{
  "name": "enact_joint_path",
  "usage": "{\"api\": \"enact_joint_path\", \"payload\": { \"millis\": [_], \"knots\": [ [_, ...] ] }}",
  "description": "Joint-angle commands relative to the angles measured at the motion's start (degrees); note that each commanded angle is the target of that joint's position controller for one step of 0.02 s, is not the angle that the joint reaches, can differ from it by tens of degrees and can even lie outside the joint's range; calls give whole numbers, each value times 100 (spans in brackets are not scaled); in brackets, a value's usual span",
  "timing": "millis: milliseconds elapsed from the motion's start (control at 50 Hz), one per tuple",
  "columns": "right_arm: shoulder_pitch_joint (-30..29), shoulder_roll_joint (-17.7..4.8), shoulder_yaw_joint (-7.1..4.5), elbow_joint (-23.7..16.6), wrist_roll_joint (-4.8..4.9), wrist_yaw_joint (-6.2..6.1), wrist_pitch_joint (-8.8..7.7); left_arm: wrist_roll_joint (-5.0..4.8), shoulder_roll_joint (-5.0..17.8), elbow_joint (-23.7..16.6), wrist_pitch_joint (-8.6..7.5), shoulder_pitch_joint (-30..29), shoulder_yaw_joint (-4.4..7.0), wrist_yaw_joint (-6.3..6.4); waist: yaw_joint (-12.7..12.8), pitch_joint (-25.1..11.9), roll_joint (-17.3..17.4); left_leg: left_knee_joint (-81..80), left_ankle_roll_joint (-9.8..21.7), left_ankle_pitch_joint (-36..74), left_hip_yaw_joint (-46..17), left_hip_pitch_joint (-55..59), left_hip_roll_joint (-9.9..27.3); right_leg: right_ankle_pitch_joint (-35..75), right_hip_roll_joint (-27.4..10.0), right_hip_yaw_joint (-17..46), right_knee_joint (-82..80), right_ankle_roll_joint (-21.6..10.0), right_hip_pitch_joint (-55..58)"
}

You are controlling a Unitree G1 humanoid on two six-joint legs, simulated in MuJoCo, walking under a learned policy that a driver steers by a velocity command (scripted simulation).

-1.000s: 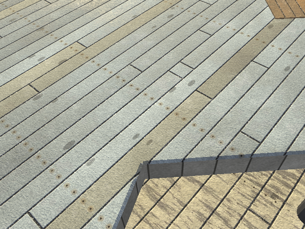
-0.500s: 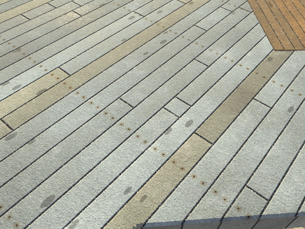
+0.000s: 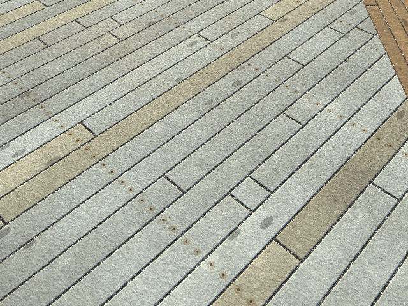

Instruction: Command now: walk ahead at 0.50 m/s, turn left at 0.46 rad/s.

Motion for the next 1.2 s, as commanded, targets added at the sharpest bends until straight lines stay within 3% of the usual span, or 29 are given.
{"api": "enact_joint_path", "payload": {
  "millis": [20, 80, 160, 200, 260, 280, 320, 360, 380, 400, 420, 440, 460, 480, 500, 540, 600, 660, 740, 800, 880, 920, 940, 960, 980, 1000, 1040, 1100, 1200],
  "knots": [
    [-464, -246, -101, -665, 321, 53, -239, 180, 733, 439, 215, 2447, 217, 89, 962, -1209, -987, 4535, 106, -121, 149, -3978, -40, 1976, -2532, 2601, -1034, -1464, 3868],
    [-1301, 440, 88, -1226, 241, 65, 184, 143, 156, 724, 269, 1842, -53, 7, 552, 393, -1044, 6816, 349, 172, 456, -5105, 217, -124, -2061, 1515, -1861, -1171, 1993],
    [-1596, 805, 412, -1943, 210, 103, 376, 154, -135, 962, 375, 1654, -301, 67, 38, 935, -681, 8073, 574, 376, 37, -6659, 51, -261, -2048, 522, -2074, -712, 1259],
    [-1737, 635, 483, -2308, 26, 116, 362, 250, 6, 726, 391, 1054, -378, 84, -292, 1007, -523, 6989, 425, 1234, 322, -6145, 30, 187, -1572, -359, -2135, -506, 175],
    [-2339, 275, 472, -2822, -147, 171, 241, 298, 857, 494, 269, 1098, -247, 257, -324, 374, -715, 4760, 130, 2091, 1121, -4413, 356, 999, -1222, -1028, -2930, -732, -292],
    [-2760, 176, 466, -2959, -156, 192, 220, 121, 881, 648, 273, 1483, -222, 323, -194, 239, -615, 3966, 287, 1970, 1396, -3879, 342, 1558, -1055, -1213, -3201, -781, 61],
    [-2810, 17, 370, -2963, -93, 254, 199, -108, 1363, 610, 216, 2085, -102, 377, -97, -252, -831, 2554, 651, 1298, 2221, -2342, -127, 6331, -1284, -1324, -2492, -983, 1004],
    [-2397, -251, 196, -2993, -67, 410, 265, -138, 1847, 529, 414, 2005, 48, 486, -494, -810, -1666, 1633, 978, -36, 2148, -2450, -527, 10011, -1807, -1104, -961, -855, 3046],
    [-1582, -721, 11, -2817, 29, 471, 298, -175, 1834, 421, 483, 1701, 78, 448, -837, -1258, -1806, 313, 1212, 20, 1672, -1800, -740, 10064, -1784, -1010, 261, -725, 3582],
    [-959, -1270, -202, -2662, 21, 503, 328, -178, 1732, 154, 412, 1734, 98, 441, -1019, -1637, -1317, -638, 1493, 207, -148, -200, -520, 8372, -1650, -623, 2050, -628, 2303],
    [-907, -2076, -364, -2446, 72, 465, 340, 88, 564, -340, 168, 1868, -163, 156, -215, -2186, 1746, -2968, 2386, -909, -4259, 1581, 874, 186, 129, 7, 4248, -199, -581],
    [-480, -1715, -314, -2253, -153, 291, 268, 64, 769, -349, -175, 1342, 28, -146, -483, -2399, 1272, -4372, 2364, -1552, -6121, 1680, 1356, -366, 607, 1489, 6621, -348, -1629],
    [-323, -1176, -115, -1912, -152, 334, 87, -114, 834, -587, -286, 897, 135, -253, -285, -1294, 748, -4305, 1926, -1068, -5401, 1014, 1413, -334, 447, 1486, 7539, -575, -2493],
    [-351, -859, -36, -1666, -78, 416, -14, -67, 477, -901, -312, 382, -22, -197, -120, -212, 157, -3807, 1633, -325, -4267, 108, 1142, -405, 257, 1212, 7719, -770, -2964],
    [-577, -427, 79, -1471, -105, 459, -48, -7, 231, -1043, -300, 187, -129, -109, 221, 162, -246, -3412, 1318, 446, -2905, -575, 753, -304, 22, 979, 7705, -883, -2972],
    [-980, -86, 141, -1417, -116, 511, -64, 3, 21, -1222, -199, 724, -314, -43, 748, 101, 50, -3184, 1061, 1361, -1505, -1145, 155, -94, -160, 882, 7554, -878, -2668],
    [-1275, -532, 24, -1688, -53, 427, -92, 79, 613, -1382, -136, 467, -187, 44, 815, 98, -283, -3746, 1106, 2377, -872, -1332, -134, 371, -351, 465, 5013, -542, -2148],
    [-464, -767, -36, -1463, -6, 230, -138, 224, 444, -1742, -156, -482, -265, 126, 307, -120, 100, -4113, 1189, 3330, -935, -529, -16, 1143, -191, 226, 3474, -272, -2312],
    [249, -766, -36, -1406, -14, 51, -81, -85, 490, -1972, -213, -1512, -245, -5, -228, -111, 436, -4203, 1116, 2982, -1263, 617, 212, 1576, 161, 285, 999, -21, -2252],
    [247, -956, -120, -1422, 58, 47, -30, -94, 634, -2007, -284, -1831, -163, -169, -424, -43, 587, -4037, 1172, 2831, -1597, 1040, 399, 1744, 321, 371, -49, -55, -1805],
    [143, -968, -193, -1336, 70, 6, 72, -117, 871, -1863, -352, -1311, 6, -157, -121, -107, 732, -3322, 1017, 4067, -1852, 1382, 496, 1271, 445, 552, -601, -306, -602],
    [-371, -979, -201, -1646, -32, 85, 63, -33, 1303, -1579, -418, 30, 190, -42, 526, -1038, 659, -1936, 788, 5272, -1518, 1053, 237, 1390, 56, 616, -538, -707, 1391],
    [-457, -694, -90, -1823, -190, 137, 6, 53, 1607, -1491, -384, 1052, 245, 20, 916, -1906, 116, -478, 648, 4069, -1214, 93, -47, 1514, -860, 1468, -135, -1080, 3108],
    [739, -271, 47, -1704, -34, 163, -16, 115, 1724, -1160, -343, 1502, 297, 4, 456, -2554, -2120, 1398, 175, -42, -617, -2088, -917, 1191, -2200, 4053, -466, -2176, 5092],
    [887, -732, 12, -1498, 60, 98, -20, -17, 1152, -1214, -311, 1476, 181, -30, 518, -2270, -1733, 2322, 146, -118, -657, -2641, -468, -179, -2295, 4881, -939, -2084, 4649],
    [40, -1055, -75, -1616, 40, 98, -12, -69, 784, -1285, -267, 1086, 90, 3, 669, -1292, -890, 2519, 90, 426, -527, -2794, -281, -219, -1976, 3912, -1123, -1790, 3670],
    [-1032, -951, -93, -1937, -110, 109, -77, -6, 801, -1172, -203, 789, 33, -28, 533, -198, 53, 2086, 120, 967, -211, -2636, -31, 770, -1331, 2596, -1507, -1457, 2097],
    [-858, -676, -46, -1984, -34, 153, -104, 2, 737, -915, -255, 949, 6, -63, 223, -159, -515, 1450, 100, 1050, 58, -2507, 265, 1670, -1016, 1881, -1779, -1541, 1773],
    [-1734, -440, 81, -2267, -119, 199, -147, -107, 1152, -678, -177, 1175, 79, -71, 381, 1, -451, -254, -39, 1948, 529, -2562, 496, 2370, -925, 1227, -2009, -1479, 1407]
  ]
}}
